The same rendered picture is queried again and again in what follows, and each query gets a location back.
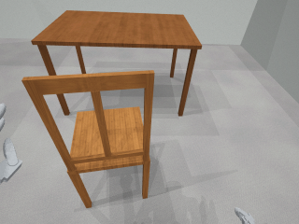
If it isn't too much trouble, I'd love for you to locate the table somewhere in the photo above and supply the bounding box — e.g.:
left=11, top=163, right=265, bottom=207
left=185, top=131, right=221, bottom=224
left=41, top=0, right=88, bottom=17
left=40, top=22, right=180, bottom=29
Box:
left=31, top=10, right=202, bottom=117

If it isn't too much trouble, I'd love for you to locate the chair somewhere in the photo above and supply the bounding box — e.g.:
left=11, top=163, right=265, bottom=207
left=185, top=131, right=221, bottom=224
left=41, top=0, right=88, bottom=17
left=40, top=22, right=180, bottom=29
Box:
left=21, top=70, right=155, bottom=208

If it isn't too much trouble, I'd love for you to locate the left robot hand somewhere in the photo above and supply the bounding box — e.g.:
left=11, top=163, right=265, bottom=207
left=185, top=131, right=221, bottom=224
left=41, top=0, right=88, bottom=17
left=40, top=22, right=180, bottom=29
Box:
left=0, top=103, right=22, bottom=184

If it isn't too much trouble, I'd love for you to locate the right robot hand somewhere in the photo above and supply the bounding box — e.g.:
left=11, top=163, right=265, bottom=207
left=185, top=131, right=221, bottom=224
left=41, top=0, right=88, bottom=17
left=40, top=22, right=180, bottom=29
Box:
left=235, top=207, right=255, bottom=224

